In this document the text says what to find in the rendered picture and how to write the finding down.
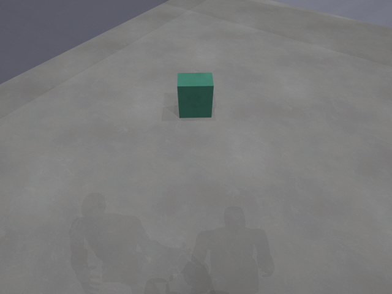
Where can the carton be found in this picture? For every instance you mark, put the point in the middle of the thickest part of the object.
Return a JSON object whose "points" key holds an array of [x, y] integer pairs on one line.
{"points": [[195, 95]]}

